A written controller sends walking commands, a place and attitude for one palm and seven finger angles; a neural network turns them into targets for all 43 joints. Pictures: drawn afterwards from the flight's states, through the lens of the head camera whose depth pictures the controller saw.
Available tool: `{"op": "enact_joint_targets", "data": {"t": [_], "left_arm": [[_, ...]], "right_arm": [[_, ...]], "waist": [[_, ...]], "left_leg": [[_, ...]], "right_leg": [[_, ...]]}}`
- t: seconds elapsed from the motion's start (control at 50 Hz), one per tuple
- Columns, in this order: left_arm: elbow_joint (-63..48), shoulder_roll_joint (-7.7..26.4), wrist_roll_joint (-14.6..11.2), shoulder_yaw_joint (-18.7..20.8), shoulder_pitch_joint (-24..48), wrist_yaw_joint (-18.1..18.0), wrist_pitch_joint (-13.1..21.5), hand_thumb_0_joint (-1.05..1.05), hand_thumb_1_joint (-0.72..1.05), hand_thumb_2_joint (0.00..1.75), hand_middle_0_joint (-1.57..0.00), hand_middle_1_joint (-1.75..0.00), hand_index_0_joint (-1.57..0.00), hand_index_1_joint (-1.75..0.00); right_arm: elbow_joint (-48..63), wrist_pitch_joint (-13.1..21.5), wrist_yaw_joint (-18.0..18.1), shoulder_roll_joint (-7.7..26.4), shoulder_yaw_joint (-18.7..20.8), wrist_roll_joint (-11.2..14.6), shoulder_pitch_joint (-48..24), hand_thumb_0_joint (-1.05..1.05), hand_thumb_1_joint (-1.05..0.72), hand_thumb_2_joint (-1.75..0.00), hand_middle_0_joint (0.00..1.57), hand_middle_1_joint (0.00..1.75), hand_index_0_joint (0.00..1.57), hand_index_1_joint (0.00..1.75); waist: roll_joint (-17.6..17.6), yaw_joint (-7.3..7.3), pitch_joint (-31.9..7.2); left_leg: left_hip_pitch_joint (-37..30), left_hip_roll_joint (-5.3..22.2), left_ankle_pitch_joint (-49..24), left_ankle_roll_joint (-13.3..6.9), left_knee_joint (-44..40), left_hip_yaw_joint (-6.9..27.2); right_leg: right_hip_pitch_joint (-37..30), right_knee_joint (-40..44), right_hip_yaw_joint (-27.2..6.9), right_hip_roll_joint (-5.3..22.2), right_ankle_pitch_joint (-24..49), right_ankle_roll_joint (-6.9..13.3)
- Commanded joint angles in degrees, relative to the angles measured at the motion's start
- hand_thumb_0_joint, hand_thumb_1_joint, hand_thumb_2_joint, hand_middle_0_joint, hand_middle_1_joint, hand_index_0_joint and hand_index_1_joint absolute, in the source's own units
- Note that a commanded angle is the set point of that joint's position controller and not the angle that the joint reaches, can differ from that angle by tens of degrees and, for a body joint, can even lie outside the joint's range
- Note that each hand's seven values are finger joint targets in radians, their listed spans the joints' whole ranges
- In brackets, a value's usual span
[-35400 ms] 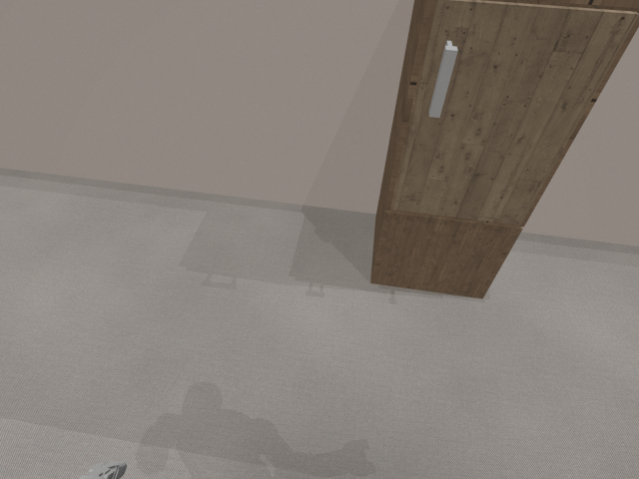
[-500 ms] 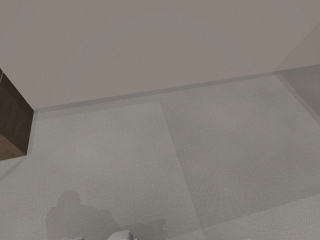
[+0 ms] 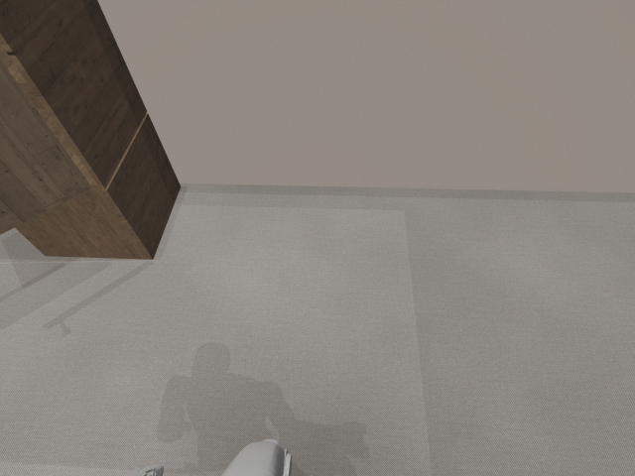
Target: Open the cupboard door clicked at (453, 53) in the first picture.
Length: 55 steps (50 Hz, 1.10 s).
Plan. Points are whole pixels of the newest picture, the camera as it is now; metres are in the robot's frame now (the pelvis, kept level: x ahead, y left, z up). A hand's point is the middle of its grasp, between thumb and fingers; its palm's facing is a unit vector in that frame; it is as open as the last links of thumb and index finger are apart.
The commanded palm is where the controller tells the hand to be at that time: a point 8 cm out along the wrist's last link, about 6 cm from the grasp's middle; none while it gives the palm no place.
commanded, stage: turn to face it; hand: left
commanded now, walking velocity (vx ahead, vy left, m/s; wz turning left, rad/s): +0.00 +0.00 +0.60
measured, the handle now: out of the picture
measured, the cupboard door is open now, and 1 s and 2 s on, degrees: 45 45 45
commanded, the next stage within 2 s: take the last steps up to it in 1.16 s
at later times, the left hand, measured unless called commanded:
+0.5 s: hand out of the picture +0.05 +0.23 -0.16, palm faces +0.34 -0.89 -0.30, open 7.4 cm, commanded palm none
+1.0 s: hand out of the picture -0.05 +0.22 -0.17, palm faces +0.59 -0.78 -0.23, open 7.4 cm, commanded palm none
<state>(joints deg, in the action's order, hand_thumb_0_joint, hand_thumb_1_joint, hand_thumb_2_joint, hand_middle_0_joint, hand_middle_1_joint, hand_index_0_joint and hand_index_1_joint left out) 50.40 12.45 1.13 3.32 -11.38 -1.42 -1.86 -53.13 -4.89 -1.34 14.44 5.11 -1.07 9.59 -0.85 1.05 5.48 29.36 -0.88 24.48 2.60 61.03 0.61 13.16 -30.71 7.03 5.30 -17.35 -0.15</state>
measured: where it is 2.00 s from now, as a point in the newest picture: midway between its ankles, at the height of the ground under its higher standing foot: outside the picture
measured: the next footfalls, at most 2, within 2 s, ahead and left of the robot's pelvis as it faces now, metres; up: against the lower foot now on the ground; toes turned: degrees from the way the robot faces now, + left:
left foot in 0.20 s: +0.04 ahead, +0.14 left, +0.00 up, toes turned +11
right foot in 0.48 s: +0.10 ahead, -0.12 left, +0.00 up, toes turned +14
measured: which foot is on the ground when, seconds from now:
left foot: up 0.00-0.18, down 0.20-0.48, up 0.50-0.78, down 0.80-1.00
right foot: down 0.00-0.20, up 0.22-0.46, down 0.48-0.80, up 0.82-1.00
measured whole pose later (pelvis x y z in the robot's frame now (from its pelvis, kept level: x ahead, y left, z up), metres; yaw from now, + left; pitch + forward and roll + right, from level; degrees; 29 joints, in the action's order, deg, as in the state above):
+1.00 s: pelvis +0.01 +0.01 +0.00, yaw +34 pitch +1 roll -1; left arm 53.5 14.4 0.6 4.0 -10.3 -0.6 -4.1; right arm -52.4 -1.4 0.8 11.3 2.0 -1.4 8.8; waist 2.1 -0.4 5.3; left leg 16.6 -0.6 14.3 -1.7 30.5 0.2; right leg 24.8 -56.5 2.8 5.0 -26.8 -4.0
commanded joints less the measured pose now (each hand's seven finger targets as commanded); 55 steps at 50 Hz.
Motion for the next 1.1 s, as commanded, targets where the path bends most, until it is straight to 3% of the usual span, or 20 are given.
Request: {"op": "enact_joint_targets", "data": {"t": [0.0,0.06,0.14,0.16,0.18,0.2,0.26,0.42,0.44,0.46,0.48,0.52,0.58,0.66,0.72,0.74,0.78,0.8,0.88,1.08], "left_arm": [[-3.4,10.1,0.3,2.1,-2.4,-0.4,2.2,0.0,0.9,0.9,-0.2,-0.3,-0.2,-0.3],[-1.7,12.1,0.5,2.7,-5.8,-0.2,2.2,0.0,0.9,0.9,-0.2,-0.3,-0.2,-0.3],[-2.0,11.6,-0.5,3.0,-3.1,0.5,1.8,0.0,0.9,0.9,-0.2,-0.3,-0.2,-0.3],[-3.9,8.4,-0.9,2.5,-2.5,0.8,1.4,0.0,0.9,0.9,-0.2,-0.3,-0.2,-0.3],[-6.1,6.3,-0.8,1.1,1.9,0.6,1.0,0.0,0.9,0.9,-0.2,-0.3,-0.2,-0.3],[-7.0,7.3,-0.5,1.4,3.8,0.4,0.5,0.0,0.9,0.9,-0.2,-0.3,-0.2,-0.3],[-4.6,7.0,-0.3,2.0,3.9,0.6,-0.3,0.0,0.9,0.9,-0.2,-0.3,-0.2,-0.3],[-2.3,6.2,-0.6,2.2,-4.2,0.9,0.6,0.0,0.9,0.9,-0.2,-0.3,-0.2,-0.3],[-2.2,8.8,-0.2,2.8,-6.4,0.5,1.1,0.0,0.9,0.9,-0.2,-0.3,-0.2,-0.3],[-2.3,14.0,0.7,3.8,-7.0,0.0,1.7,0.0,0.9,0.9,-0.2,-0.3,-0.2,-0.3],[-3.2,15.8,0.6,3.8,-5.5,-0.2,1.6,0.0,0.9,0.9,-0.2,-0.3,-0.2,-0.3],[-4.8,11.1,0.3,2.6,0.5,-0.4,1.8,0.0,0.9,0.9,-0.2,-0.3,-0.2,-0.3],[-4.9,9.5,0.3,1.8,1.9,-0.3,1.9,0.0,0.9,0.9,-0.2,-0.3,-0.2,-0.3],[-2.7,12.1,0.5,2.7,-3.8,-0.2,2.2,0.0,0.9,0.9,-0.2,-0.3,-0.2,-0.3],[-1.8,12.6,0.2,2.9,-3.9,0.3,1.9,0.0,0.9,0.9,-0.2,-0.3,-0.2,-0.3],[-2.1,11.9,-0.3,2.9,-2.9,0.5,1.6,0.0,0.9,0.9,-0.2,-0.3,-0.2,-0.3],[-5.6,6.2,-0.9,1.0,0.4,0.8,1.0,0.0,0.9,0.9,-0.2,-0.3,-0.2,-0.3],[-6.2,7.0,-0.6,1.0,2.7,0.5,0.4,0.0,0.9,0.9,-0.2,-0.3,-0.2,-0.3],[-2.8,5.9,-0.3,1.3,2.0,0.8,-0.2,0.0,0.9,0.9,-0.2,-0.3,-0.2,-0.3],[1.0,5.7,-0.5,1.1,-5.9,0.5,1.1,0.0,0.9,0.9,-0.2,-0.3,-0.2,-0.3]], "right_arm": [[6.4,2.0,-0.6,1.9,-0.1,0.4,-5.8,0.0,-0.9,-0.9,0.2,0.3,0.2,0.3],[6.9,2.6,-0.6,1.1,-0.8,0.6,-7.1,0.0,-0.9,-0.9,0.2,0.3,0.2,0.3],[5.0,3.5,-0.1,5.4,0.1,0.3,0.6,0.0,-0.9,-0.9,0.2,0.3,0.2,0.3],[4.5,4.0,0.5,11.3,1.7,-0.2,4.7,0.0,-0.9,-0.9,0.2,0.3,0.2,0.3],[3.4,3.7,1.1,14.7,2.5,0.1,9.0,0.0,-0.9,-0.9,0.2,0.3,0.2,0.3],[2.8,3.5,1.5,15.3,2.5,-0.2,9.8,0.0,-0.9,-0.9,0.2,0.3,0.2,0.3],[4.8,3.8,2.4,11.1,1.4,-0.5,0.9,0.0,-0.9,-0.9,0.2,0.3,0.2,0.3],[6.3,2.8,1.9,10.6,1.7,-0.3,-4.6,0.0,-0.9,-0.9,0.2,0.3,0.2,0.3],[7.0,2.7,1.6,8.5,1.5,0.2,-5.1,0.0,-0.9,-0.9,0.2,0.3,0.2,0.3],[8.1,2.7,1.3,4.6,0.9,0.6,-4.5,0.0,-0.9,-0.9,0.2,0.3,0.2,0.3],[8.8,2.7,0.8,5.8,1.2,0.4,-6.3,0.0,-0.9,-0.9,0.2,0.3,0.2,0.3],[6.9,1.9,0.2,5.7,1.5,-0.1,-4.2,0.0,-0.9,-0.9,0.2,0.3,0.2,0.3],[5.9,1.6,-0.5,3.5,0.7,0.2,-3.6,0.0,-0.9,-0.9,0.2,0.3,0.2,0.3],[6.6,2.5,-0.6,1.3,-0.7,0.6,-6.5,0.0,-0.9,-0.9,0.2,0.3,0.2,0.3],[5.8,3.0,-0.4,2.2,-0.8,0.4,-2.7,0.0,-0.9,-0.9,0.2,0.3,0.2,0.3],[5.0,3.4,-0.3,4.0,-0.3,0.4,0.1,0.0,-0.9,-0.9,0.2,0.3,0.2,0.3],[3.9,3.9,0.9,13.8,2.1,-0.1,7.6,0.0,-0.9,-0.9,0.2,0.3,0.2,0.3],[2.9,3.7,1.6,14.6,2.0,-0.3,9.3,0.0,-0.9,-0.9,0.2,0.3,0.2,0.3],[4.0,4.5,2.9,9.1,0.1,-0.4,1.7,0.0,-0.9,-0.9,0.2,0.3,0.2,0.3],[2.8,3.8,2.3,7.2,-0.2,0.2,-1.3,0.0,-0.9,-0.9,0.2,0.3,0.2,0.3]], "waist": [[11.4,-2.53,-5.7],[11.9,-4.29,-8.1],[6.1,0.62,-10.9],[-9.4,2.84,-13.2],[-15.1,4.88,-13.6],[-9.9,5.06,-13.1],[-13.5,1.4,-7.1],[-7.0,-2.89,-7.2],[-0.4,-4.22,-7.6],[16.0,-4.78,-7.1],[18.4,-5.29,-6.0],[14.6,-1.38,-3.1],[14.7,-0.48,-3.5],[11.2,-3.63,-7.2],[11.3,-1.88,-8.0],[7.5,-0.07,-8.9],[-17.0,3.82,-12.4],[-11.9,4.46,-13.1],[-11.3,0.57,-8.3],[-4.3,-3.12,-9.0]], "left_leg": [[1.2,2.4,1.6,1.4,-7.9,-4.0],[-3.0,1.2,1.6,0.8,-18.7,-6.6],[-21.5,2.6,-18.0,-1.8,-36.4,-4.1],[-31.8,15.9,-35.2,-8.4,-37.7,14.3],[-33.6,24.0,-51.3,-15.4,-38.3,22.8],[-30.7,24.9,-44.7,-17.4,-37.9,21.2],[-19.1,16.2,-31.4,-12.5,-39.7,15.7],[-6.7,9.4,-16.0,-8.0,-36.3,15.0],[-1.7,5.5,-10.3,-5.4,-30.7,12.4],[7.3,-2.0,1.5,-1.3,-17.5,3.4],[4.7,-1.1,9.8,-0.6,-2.9,1.2],[3.6,1.9,4.3,-0.9,7.4,2.7],[1.6,3.1,2.1,0.7,2.0,-1.2],[-3.7,1.8,2.4,0.7,-16.3,-6.1],[-11.8,0.6,-6.3,-0.3,-28.9,-7.1],[-18.6,1.8,-13.8,-1.2,-35.3,-5.1],[-31.0,23.1,-44.4,-13.1,-40.1,22.1],[-29.4,24.6,-43.8,-16.5,-39.1,21.1],[-21.3,16.0,-38.3,-12.2,-39.3,12.1],[-10.7,9.4,-22.4,-7.2,-34.9,10.3]], "right_leg": [[-10.0,8.9,-5.0,13.5,31.0,5.8],[-13.5,4.7,-4.7,15.0,36.9,5.9],[-2.8,-8.7,1.4,12.9,28.6,-0.3],[12.3,-20.9,4.1,5.7,3.2,-4.7],[20.4,-30.8,-0.6,2.0,-20.8,-5.7],[20.8,-35.3,-5.5,2.5,-19.8,-4.8],[18.1,-33.1,-7.3,2.0,-11.1,-4.6],[-4.4,-1.0,-3.1,-4.0,0.0,-3.4],[-10.0,8.2,-7.6,0.2,-0.3,-2.4],[-13.8,16.1,-23.9,14.9,-3.5,2.7],[-5.9,18.9,-28.6,23.4,-1.6,8.1],[1.0,17.2,-20.3,17.8,-0.7,7.7],[-2.2,13.0,-7.6,14.0,16.4,5.6],[-9.9,6.5,-4.8,15.4,29.6,6.0],[-7.3,0.7,-1.3,14.4,28.1,2.7],[-2.5,-4.0,0.4,13.5,23.7,0.4],[18.6,-26.2,1.1,2.5,-20.2,-6.0],[19.0,-32.2,-4.6,2.5,-19.9,-4.7],[17.3,-32.8,-6.9,1.7,-9.5,-4.3],[-7.6,5.4,-4.6,-2.3,5.4,-2.6]]}}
